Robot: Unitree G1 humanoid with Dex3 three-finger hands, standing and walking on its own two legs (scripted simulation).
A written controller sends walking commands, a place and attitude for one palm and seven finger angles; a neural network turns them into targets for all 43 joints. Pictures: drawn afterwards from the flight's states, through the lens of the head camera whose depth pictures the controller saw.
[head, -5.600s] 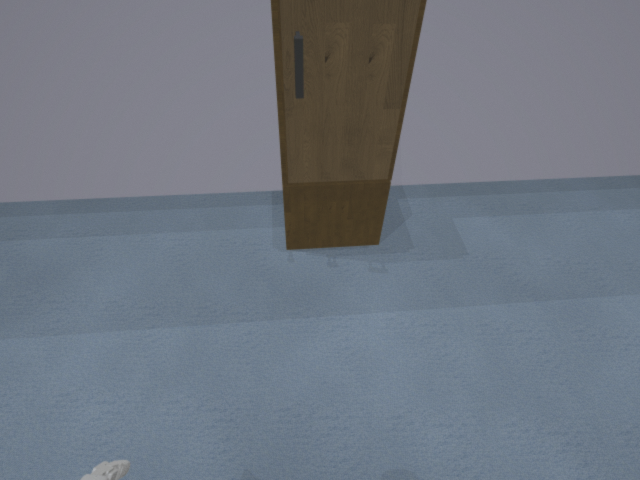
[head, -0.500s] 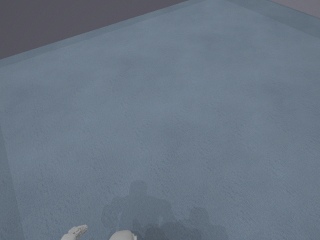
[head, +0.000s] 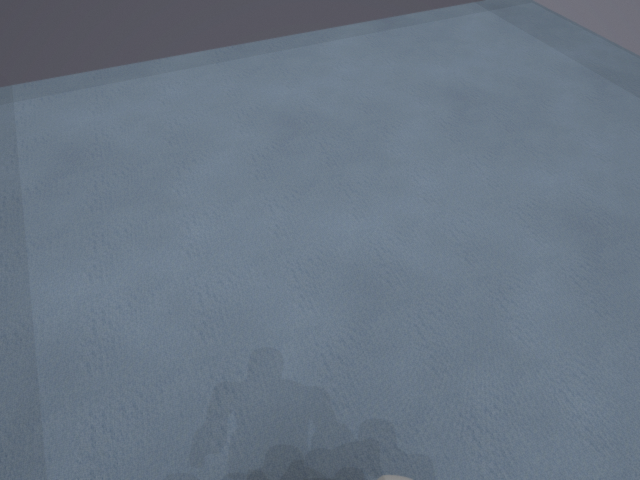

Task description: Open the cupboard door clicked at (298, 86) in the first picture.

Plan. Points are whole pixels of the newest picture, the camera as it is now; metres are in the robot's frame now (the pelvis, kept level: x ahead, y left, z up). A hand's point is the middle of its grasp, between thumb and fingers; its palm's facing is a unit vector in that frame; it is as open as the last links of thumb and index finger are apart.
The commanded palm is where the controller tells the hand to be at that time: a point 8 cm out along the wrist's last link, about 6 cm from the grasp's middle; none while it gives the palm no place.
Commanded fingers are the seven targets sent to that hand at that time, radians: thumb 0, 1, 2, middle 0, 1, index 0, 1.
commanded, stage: turn to face it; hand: left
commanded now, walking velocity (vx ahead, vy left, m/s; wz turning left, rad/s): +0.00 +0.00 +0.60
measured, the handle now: out of the picture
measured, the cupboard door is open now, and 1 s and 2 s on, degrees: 0 0 0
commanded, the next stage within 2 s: none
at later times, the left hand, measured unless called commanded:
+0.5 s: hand out of the picture -0.01 +0.14 -0.15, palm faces +0.34 -0.90 -0.27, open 7.4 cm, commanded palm none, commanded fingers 0.00 0.90 0.90 -0.20 -0.30 -0.20 -0.30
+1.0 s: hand out of the picture -0.11 +0.19 -0.16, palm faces +0.62 -0.74 -0.26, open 7.4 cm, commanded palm none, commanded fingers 0.00 0.90 0.90 -0.20 -0.30 -0.20 -0.30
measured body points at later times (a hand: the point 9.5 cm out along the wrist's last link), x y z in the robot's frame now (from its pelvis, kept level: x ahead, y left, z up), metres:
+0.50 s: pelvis -0.03 -0.07 +0.00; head -0.01 -0.09 +0.45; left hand -0.03 +0.18 -0.13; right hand +0.12 -0.32 -0.15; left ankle -0.07 +0.07 -0.66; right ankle +0.01 -0.17 -0.74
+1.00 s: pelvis -0.05 -0.04 +0.00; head -0.04 -0.01 +0.45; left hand -0.15 +0.23 -0.14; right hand +0.16 -0.19 -0.13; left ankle -0.11 +0.04 -0.74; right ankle +0.04 -0.17 -0.67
